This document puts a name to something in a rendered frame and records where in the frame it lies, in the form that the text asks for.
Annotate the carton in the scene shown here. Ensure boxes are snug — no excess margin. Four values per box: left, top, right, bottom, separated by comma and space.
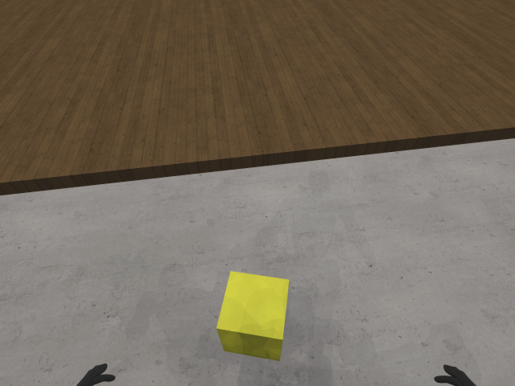
216, 271, 289, 361

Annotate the robot right hand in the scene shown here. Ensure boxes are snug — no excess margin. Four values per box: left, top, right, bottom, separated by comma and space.
434, 364, 476, 386

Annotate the robot left hand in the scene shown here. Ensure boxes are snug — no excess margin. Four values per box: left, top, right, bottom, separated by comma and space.
77, 363, 115, 386

